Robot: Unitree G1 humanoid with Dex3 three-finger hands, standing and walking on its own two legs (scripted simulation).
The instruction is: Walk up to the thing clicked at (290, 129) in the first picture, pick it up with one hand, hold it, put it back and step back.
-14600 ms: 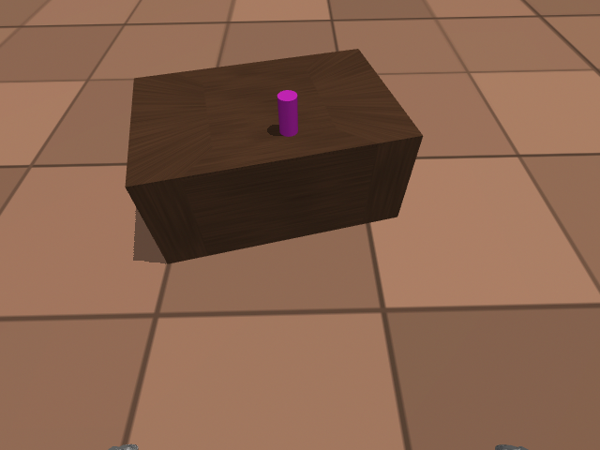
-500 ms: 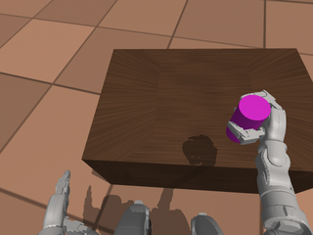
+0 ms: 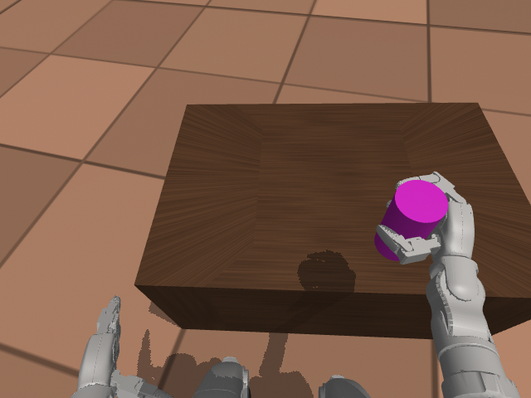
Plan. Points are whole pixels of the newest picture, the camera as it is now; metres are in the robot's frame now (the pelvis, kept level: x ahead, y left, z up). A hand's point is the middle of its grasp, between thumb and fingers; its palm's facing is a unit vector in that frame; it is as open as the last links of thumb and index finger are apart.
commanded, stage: hold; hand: right
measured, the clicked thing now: (406, 224) +0.35 -0.18 +0.04
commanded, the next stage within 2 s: none
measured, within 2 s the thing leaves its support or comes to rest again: neither
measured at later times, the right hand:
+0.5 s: hand (410, 223) +0.34 -0.17 +0.07, palm faces +0.16 +0.99 -0.01, open 9.5 cm
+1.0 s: hand (408, 225) +0.33 -0.17 +0.07, palm faces +0.16 +0.99 -0.01, open 9.5 cm
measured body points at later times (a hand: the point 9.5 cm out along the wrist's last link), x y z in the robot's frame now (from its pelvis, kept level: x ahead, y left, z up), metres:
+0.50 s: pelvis +0.00 +0.00 +0.01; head +0.04 -0.01 +0.46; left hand +0.16 +0.27 -0.04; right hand +0.32 -0.22 +0.07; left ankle +0.06 +0.14 -0.69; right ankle -0.01 -0.12 -0.69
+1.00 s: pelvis +0.00 +0.00 +0.02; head +0.04 +0.00 +0.46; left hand +0.16 +0.27 -0.04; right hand +0.32 -0.22 +0.07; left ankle +0.06 +0.14 -0.69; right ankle -0.01 -0.12 -0.69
